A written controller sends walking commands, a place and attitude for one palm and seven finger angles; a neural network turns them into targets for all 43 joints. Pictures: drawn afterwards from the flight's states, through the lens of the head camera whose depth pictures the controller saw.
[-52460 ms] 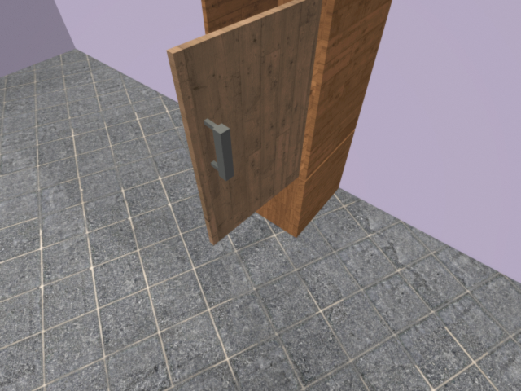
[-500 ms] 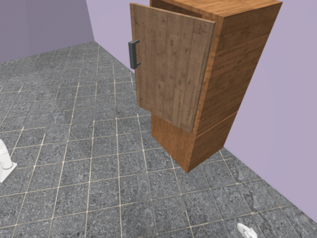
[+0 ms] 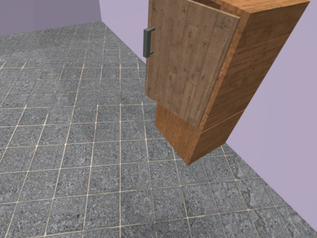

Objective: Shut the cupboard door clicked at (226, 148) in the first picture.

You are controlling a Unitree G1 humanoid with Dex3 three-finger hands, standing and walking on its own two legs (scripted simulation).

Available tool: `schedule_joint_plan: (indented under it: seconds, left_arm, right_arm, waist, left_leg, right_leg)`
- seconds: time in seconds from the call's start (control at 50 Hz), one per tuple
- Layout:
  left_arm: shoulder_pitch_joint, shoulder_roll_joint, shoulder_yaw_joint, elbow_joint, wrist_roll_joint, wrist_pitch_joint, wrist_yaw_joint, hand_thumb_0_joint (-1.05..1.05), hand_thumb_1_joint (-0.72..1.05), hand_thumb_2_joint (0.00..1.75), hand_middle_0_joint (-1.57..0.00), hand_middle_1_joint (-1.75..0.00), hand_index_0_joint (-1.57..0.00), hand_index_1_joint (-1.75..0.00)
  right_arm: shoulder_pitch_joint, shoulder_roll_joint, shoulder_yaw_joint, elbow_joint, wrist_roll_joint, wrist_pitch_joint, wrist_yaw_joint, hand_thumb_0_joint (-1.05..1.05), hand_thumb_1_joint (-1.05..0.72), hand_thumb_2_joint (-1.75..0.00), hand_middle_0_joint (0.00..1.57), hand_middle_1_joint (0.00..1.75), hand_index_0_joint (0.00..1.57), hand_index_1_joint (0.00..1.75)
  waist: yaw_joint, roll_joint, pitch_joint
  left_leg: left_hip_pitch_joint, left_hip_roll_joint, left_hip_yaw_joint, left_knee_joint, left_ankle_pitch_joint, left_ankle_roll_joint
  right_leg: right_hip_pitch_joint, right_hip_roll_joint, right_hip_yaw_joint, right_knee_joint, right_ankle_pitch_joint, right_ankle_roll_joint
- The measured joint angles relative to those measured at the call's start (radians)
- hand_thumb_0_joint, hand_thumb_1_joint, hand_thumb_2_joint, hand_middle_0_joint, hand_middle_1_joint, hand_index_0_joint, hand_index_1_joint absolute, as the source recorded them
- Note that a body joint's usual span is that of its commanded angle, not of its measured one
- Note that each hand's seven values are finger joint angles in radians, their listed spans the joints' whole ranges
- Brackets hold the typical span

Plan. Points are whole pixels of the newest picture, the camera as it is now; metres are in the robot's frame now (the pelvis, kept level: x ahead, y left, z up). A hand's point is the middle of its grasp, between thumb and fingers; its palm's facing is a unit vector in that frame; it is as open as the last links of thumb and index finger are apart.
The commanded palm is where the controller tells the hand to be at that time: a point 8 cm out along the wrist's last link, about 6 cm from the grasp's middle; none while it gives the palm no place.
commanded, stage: let the arm hang, fingers relaxed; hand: left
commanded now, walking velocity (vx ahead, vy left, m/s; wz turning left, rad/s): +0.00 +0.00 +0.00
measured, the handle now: (149, 42) +0.94 +0.11 +0.03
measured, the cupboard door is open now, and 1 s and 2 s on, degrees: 17 17 17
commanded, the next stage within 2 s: look to check the result in 0.64 s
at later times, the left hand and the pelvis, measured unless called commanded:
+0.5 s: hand out of the picture +0.01 +0.19 -0.17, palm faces -0.02 -0.98 -0.19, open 7.4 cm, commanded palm none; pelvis +0.00 +0.02 +0.00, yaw -2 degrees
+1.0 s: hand out of the picture +0.02 +0.22 -0.17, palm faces -0.03 -0.97 -0.24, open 7.4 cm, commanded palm none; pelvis +0.02 +0.02 +0.01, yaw -2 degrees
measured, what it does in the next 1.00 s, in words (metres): stands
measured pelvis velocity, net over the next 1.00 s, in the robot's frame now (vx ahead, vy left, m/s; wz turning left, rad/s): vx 0.02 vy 0.02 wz -0.04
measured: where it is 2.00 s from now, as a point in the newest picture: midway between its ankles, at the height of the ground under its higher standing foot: outside the picture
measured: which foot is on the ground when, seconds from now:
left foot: down 0.00-1.00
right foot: down 0.00-1.00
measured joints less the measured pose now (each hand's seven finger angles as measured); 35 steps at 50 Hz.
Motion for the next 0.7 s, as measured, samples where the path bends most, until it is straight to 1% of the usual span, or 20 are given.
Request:
schedule_joint_plan:
  seconds: [0.12, 0.22, 0.32, 0.54, 0.7]
  left_arm:
    - [0.026, 0.005, -0.004, 0.108, 0.0, -0.006, -0.002, -0.01, 0.93, 0.9, -0.2, -0.3, -0.2, -0.3]
    - [0.029, 0.001, -0.005, 0.154, -0.003, -0.016, 0.003, 0.0, 0.91, 0.9, -0.2, -0.3, -0.19, -0.3]
    - [0.022, -0.016, -0.009, 0.177, -0.003, -0.021, 0.007, 0.0, 0.91, 0.9, -0.2, -0.3, -0.19, -0.3]
    - [-0.016, -0.068, -0.017, 0.185, -0.003, -0.032, 0.007, 0.0, 0.91, 0.9, -0.2, -0.3, -0.2, -0.3]
    - [-0.027, -0.072, -0.016, 0.188, -0.003, -0.038, 0.008, 0.0, 0.91, 0.9, -0.2, -0.3, -0.2, -0.3]
  right_arm:
    - [0.026, 0.005, -0.003, 0.057, 0.006, -0.007, -0.003, 0.01, -0.91, -0.9, 0.2, 0.3, 0.2, 0.3]
    - [0.041, 0.02, 0.0, 0.103, 0.01, -0.014, -0.001, 0.01, -0.91, -0.9, 0.2, 0.3, 0.2, 0.3]
    - [0.055, 0.032, 0.0, 0.139, 0.011, -0.017, -0.002, 0.01, -0.91, -0.9, 0.2, 0.3, 0.2, 0.3]
    - [0.063, 0.043, -0.007, 0.164, 0.011, -0.026, -0.009, 0.01, -0.91, -0.9, 0.2, 0.3, 0.2, 0.3]
    - [0.052, 0.044, -0.01, 0.162, 0.012, -0.031, -0.013, 0.01, -0.91, -0.9, 0.2, 0.3, 0.2, 0.3]
  waist:
    - [-0.002, 0.055, -0.008]
    - [-0.002, 0.072, -0.007]
    - [-0.005, 0.066, -0.015]
    - [-0.015, 0.032, -0.017]
    - [-0.018, 0.028, -0.011]
  left_leg:
    - [0.031, -0.014, 0.023, -0.049, 0.022, 0.015]
    - [0.045, -0.024, 0.038, -0.076, 0.035, 0.023]
    - [0.056, -0.029, 0.048, -0.088, 0.036, 0.026]
    - [0.064, -0.03, 0.057, -0.094, 0.032, 0.028]
    - [0.067, -0.028, 0.056, -0.095, 0.026, 0.028]
  right_leg:
    - [0.019, -0.013, 0.022, -0.036, 0.022, 0.015]
    - [0.019, -0.022, 0.036, -0.041, 0.027, 0.022]
    - [0.02, -0.027, 0.047, -0.038, 0.024, 0.026]
    - [0.022, -0.028, 0.055, -0.039, 0.021, 0.029]
    - [0.031, -0.026, 0.055, -0.05, 0.021, 0.029]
